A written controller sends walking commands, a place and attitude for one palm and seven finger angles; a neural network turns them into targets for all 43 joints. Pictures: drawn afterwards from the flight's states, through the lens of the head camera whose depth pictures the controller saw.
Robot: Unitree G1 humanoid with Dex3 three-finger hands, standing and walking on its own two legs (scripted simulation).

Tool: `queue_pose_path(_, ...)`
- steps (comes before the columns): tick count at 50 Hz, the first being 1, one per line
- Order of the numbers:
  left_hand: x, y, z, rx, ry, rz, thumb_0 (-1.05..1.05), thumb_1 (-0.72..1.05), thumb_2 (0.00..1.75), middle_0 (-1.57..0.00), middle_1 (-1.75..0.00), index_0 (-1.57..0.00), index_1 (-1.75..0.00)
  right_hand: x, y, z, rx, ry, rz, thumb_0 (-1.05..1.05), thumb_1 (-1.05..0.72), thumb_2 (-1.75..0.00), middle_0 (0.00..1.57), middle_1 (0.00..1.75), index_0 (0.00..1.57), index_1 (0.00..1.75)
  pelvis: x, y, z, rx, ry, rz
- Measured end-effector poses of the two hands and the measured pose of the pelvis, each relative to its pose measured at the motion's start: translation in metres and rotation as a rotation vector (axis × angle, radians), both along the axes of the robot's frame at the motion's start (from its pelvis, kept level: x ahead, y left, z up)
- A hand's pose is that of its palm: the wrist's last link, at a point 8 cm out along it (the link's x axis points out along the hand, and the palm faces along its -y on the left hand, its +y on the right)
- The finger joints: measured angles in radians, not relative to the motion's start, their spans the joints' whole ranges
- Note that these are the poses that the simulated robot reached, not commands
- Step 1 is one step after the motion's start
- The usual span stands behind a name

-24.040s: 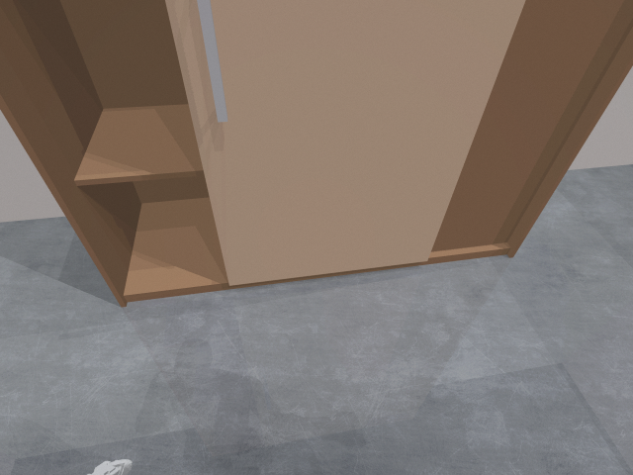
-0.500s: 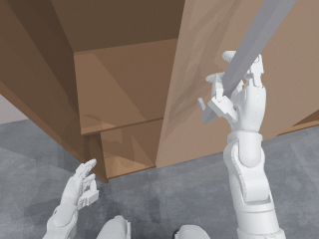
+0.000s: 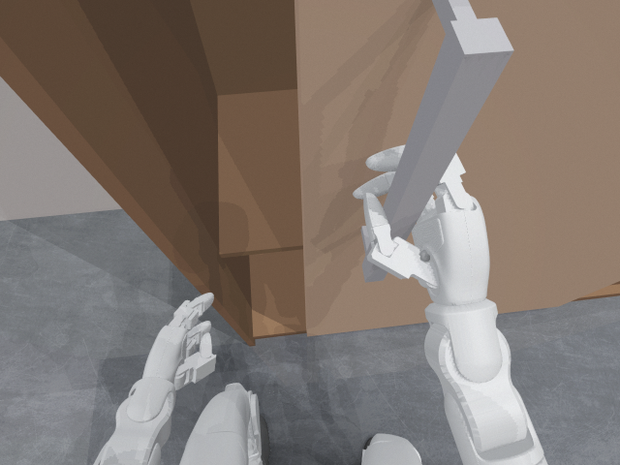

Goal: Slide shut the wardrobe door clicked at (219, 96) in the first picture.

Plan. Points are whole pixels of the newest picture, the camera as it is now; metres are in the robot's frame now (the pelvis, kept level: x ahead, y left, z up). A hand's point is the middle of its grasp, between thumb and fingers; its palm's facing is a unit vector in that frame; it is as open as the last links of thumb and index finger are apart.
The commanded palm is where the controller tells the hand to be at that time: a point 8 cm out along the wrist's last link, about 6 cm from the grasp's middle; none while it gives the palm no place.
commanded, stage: step sideways, sliding the door along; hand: right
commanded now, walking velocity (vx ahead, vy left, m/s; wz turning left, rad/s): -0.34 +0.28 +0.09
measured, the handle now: (395, 186) +0.34 -0.10 +0.16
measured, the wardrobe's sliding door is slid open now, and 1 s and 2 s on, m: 0.16 0.00 0.00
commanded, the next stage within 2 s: stop walking and hold the door there in 1.18 s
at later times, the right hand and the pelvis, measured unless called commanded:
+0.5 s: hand (242, 250) +0.30 +0.03 +0.15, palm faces +0.03 +1.00 +0.00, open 5.7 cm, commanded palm +0.28 +0.05 +0.14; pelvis -0.08 +0.13 -0.01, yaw +2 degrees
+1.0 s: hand (172, 259) +0.29 +0.09 +0.15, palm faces +0.29 +0.95 -0.07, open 6.3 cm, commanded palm +0.27 +0.12 +0.15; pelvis -0.12 +0.28 -0.03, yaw -4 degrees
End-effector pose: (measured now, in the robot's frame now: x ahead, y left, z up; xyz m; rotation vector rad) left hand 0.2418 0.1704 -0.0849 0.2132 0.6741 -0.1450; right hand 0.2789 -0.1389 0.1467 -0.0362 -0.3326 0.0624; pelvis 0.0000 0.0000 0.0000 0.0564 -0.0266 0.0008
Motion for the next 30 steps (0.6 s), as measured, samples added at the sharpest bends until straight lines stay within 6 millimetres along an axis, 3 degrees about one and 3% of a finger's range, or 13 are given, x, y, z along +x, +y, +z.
queue_pose_path(7, -0.016, 0.041, -0.031, -0.087, 0.001, 0.045, 0.01, 0.91, 0.9, -0.2, -0.3, -0.2, -0.3, 0.003, 0.035, 0.0, -0.058, -0.062, -0.08, -0.01, -0.69, -0.86, 0.52, 1.4, 0.23, 1.39, -0.004, 0.052, -0.029, -0.037, -0.078, -0.005)
queue_pose_path(11, -0.03, 0.07, -0.039, -0.09, 0.007, 0.094, 0.01, 0.91, 0.9, -0.2, -0.3, -0.2, -0.3, 0.001, 0.055, -0.001, -0.025, -0.034, -0.137, -0.02, -0.71, -0.86, 0.53, 1.4, 0.26, 1.39, -0.026, 0.069, -0.029, -0.067, -0.061, 0.005)
queue_pose_path(18, -0.094, 0.129, -0.026, -0.001, 0.039, 0.21, 0.01, 0.91, 0.9, -0.2, -0.3, -0.2, -0.3, 0.0, 0.087, -0.002, 0.062, -0.019, -0.086, 0.02, -0.72, -0.83, 0.48, 1.4, 0.36, 1.4, -0.064, 0.088, -0.023, -0.11, -0.023, 0.02)
queue_pose_path(23, -0.144, 0.164, -0.024, 0.045, 0.148, 0.221, 0.01, 0.91, 0.9, -0.2, -0.3, -0.2, -0.3, -0.002, 0.109, 0.0, 0.054, 0.017, -0.08, 0.03, -0.74, -0.81, 0.46, 1.4, 0.34, 1.4, -0.076, 0.115, -0.014, -0.053, -0.013, 0.007)
queue_pose_path(26, -0.162, 0.182, -0.03, 0.043, 0.205, 0.208, 0.01, 0.91, 0.9, -0.2, -0.3, -0.2, -0.3, -0.003, 0.123, 0.001, 0.044, 0.032, -0.098, 0.03, -0.74, -0.81, 0.46, 1.4, 0.34, 1.4, -0.082, 0.135, -0.013, -0.024, -0.002, 0.038)
queue_pose_path(30, -0.172, 0.208, -0.043, 0.002, 0.197, 0.193, 0.01, 0.91, 0.9, -0.2, -0.3, -0.2, -0.3, -0.004, 0.142, 0.001, 0.014, 0.015, -0.148, 0.02, -0.72, -0.82, 0.45, 1.4, 0.32, 1.4, -0.095, 0.17, -0.025, -0.009, -0.013, 0.06)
